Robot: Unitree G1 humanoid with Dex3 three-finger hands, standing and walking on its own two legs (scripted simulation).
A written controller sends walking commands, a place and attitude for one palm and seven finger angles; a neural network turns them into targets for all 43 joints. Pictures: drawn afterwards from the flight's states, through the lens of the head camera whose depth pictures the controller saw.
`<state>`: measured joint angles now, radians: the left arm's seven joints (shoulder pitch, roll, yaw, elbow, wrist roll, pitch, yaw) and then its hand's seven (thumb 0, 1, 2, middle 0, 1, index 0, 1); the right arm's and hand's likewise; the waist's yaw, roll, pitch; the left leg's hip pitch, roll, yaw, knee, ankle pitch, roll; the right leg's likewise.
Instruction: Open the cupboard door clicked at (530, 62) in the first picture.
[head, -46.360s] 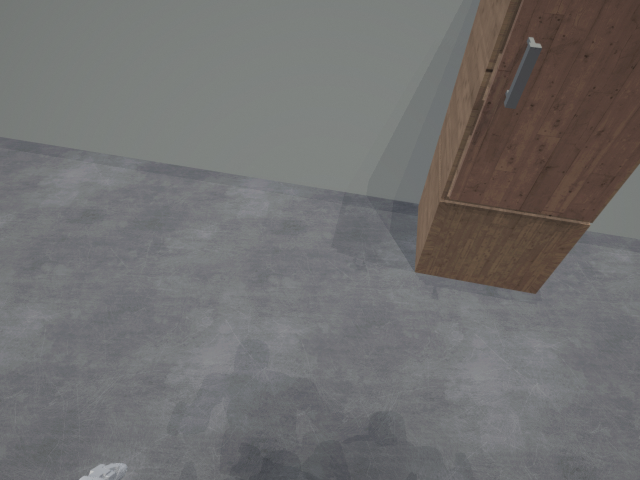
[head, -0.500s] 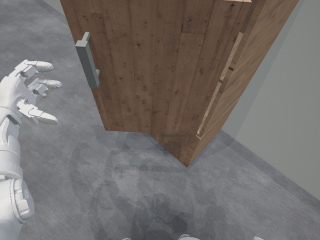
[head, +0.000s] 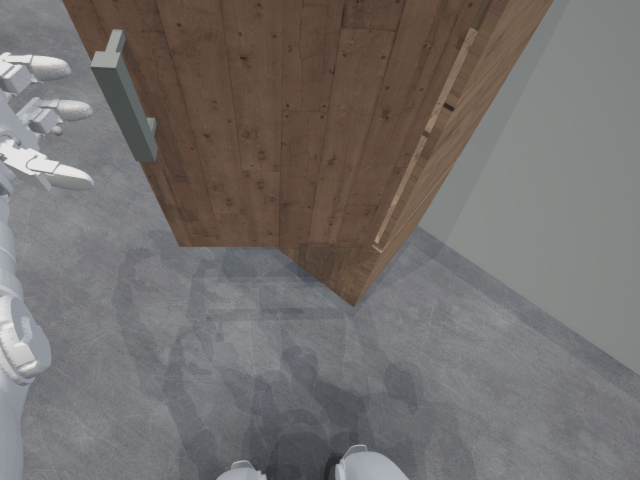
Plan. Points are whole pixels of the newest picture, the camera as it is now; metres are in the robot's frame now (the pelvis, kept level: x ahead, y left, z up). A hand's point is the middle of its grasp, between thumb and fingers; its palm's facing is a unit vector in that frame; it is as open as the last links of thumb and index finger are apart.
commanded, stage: move the hooked fingers beside the handle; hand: left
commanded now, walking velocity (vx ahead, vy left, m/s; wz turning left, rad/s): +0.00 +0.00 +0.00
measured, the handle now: (132, 100) +0.55 +0.19 +0.11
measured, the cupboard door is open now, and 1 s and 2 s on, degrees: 41 41 41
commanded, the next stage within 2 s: slide the fingers in behind the handle in 0.88 s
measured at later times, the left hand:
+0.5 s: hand (65, 126) +0.50 +0.25 +0.11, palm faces -0.04 -1.00 +0.01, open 14.0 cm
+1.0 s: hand (66, 129) +0.50 +0.25 +0.11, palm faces -0.04 -1.00 +0.02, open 14.0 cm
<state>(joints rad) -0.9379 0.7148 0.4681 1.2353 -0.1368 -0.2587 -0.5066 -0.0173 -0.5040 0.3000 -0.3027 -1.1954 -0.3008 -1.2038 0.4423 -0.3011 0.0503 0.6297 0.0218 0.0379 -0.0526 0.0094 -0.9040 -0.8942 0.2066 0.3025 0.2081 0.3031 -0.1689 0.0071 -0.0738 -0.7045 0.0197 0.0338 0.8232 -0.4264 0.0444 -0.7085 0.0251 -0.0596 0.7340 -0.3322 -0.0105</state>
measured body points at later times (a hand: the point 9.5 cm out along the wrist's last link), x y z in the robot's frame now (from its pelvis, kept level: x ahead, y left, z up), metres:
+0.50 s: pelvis +0.01 +0.00 +0.00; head +0.13 +0.03 +0.43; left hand +0.50 +0.31 +0.11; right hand -0.01 -0.27 -0.10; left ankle -0.03 +0.08 -0.70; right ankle +0.00 -0.12 -0.70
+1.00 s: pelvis +0.00 +0.00 +0.00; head +0.13 +0.03 +0.43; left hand +0.50 +0.31 +0.11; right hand -0.01 -0.28 -0.10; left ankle -0.03 +0.08 -0.70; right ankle +0.00 -0.12 -0.70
